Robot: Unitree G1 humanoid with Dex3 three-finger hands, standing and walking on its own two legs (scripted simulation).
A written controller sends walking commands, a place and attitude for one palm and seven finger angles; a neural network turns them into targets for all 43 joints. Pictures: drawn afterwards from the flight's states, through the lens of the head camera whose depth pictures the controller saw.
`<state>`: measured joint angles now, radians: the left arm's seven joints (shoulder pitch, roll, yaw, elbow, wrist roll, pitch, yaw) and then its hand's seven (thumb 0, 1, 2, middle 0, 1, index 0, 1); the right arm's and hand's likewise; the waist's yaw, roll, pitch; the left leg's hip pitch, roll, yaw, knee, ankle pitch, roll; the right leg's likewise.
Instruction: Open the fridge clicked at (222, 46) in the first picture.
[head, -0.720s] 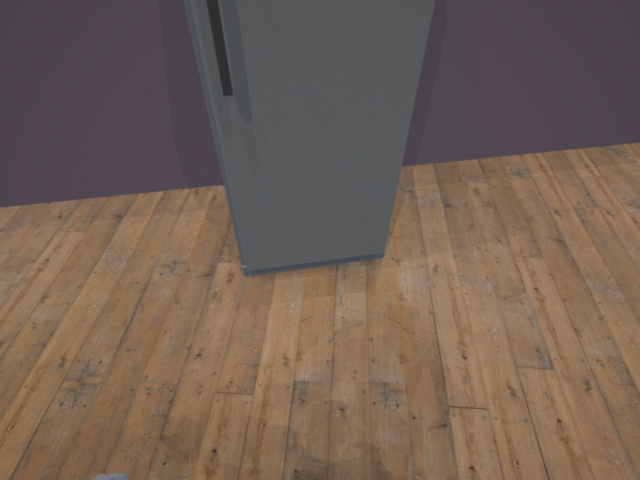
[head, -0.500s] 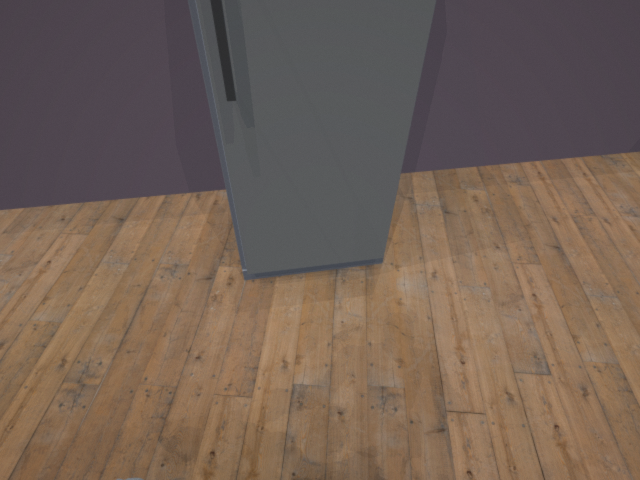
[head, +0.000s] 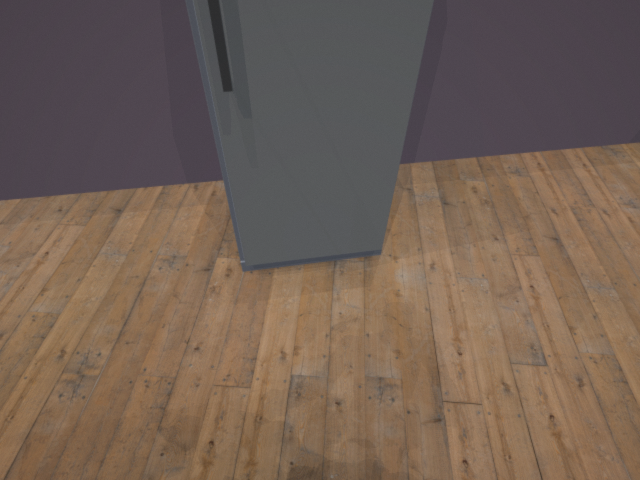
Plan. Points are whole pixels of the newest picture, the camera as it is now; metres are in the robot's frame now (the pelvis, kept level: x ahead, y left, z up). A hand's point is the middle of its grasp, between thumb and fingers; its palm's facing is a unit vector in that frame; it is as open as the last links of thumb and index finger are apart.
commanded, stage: stand and wait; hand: left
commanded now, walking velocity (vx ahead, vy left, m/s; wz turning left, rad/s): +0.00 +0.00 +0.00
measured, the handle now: out of the picture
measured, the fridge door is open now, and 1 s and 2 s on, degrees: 0 0 0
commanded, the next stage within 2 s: look at it before walking up in 0.10 s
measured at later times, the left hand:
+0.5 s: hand out of the picture +0.09 +0.24 -0.15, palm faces -0.03 -0.94 -0.33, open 7.3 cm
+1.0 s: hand out of the picture +0.07 +0.22 -0.17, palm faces -0.05 -0.96 -0.29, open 7.3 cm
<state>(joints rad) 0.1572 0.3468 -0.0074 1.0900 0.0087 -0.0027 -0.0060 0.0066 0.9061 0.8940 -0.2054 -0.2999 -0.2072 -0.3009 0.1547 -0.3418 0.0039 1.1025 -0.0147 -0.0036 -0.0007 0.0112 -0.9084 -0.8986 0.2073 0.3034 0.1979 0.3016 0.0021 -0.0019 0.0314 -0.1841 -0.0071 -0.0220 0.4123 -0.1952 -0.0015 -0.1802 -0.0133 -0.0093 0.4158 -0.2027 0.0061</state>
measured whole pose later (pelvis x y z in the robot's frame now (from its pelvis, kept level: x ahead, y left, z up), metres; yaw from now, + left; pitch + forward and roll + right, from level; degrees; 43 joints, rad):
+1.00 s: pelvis +0.02 -0.01 +0.00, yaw -3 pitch -1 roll +0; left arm 0.23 0.30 0.00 1.08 0.02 0.02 -0.01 0.00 0.91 0.89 -0.20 -0.30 -0.20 -0.30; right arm 0.18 -0.29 0.01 1.08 -0.03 0.01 0.00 0.01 -0.91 -0.90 0.21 0.30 0.20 0.30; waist 0.02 0.00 0.00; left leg -0.17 0.02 0.03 0.45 -0.27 -0.01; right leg -0.19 0.02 0.04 0.46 -0.26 -0.01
